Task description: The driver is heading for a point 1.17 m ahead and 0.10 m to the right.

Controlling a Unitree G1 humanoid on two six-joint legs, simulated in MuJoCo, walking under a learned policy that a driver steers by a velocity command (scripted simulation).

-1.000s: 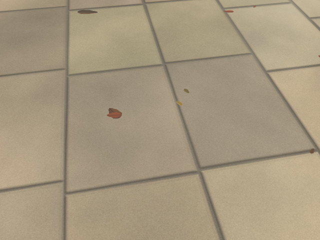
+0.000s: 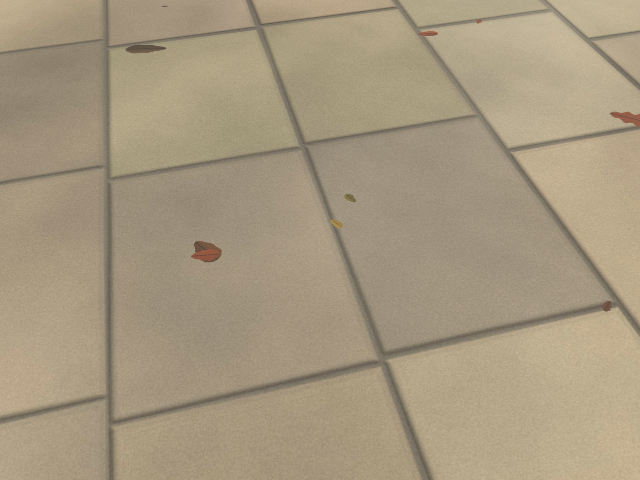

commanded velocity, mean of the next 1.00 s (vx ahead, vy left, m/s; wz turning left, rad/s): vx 0.89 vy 0.00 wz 0.00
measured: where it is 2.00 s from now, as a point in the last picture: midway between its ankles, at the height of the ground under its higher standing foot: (346, 214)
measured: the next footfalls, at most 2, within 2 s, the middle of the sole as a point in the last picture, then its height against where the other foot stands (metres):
right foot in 0.12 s outside the picture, level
left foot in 0.60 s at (320, 479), level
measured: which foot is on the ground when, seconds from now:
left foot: down 0.00-0.12, up 0.14-0.58, down 0.60-1.00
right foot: up 0.00-0.10, down 0.12-0.58, up 0.60-1.00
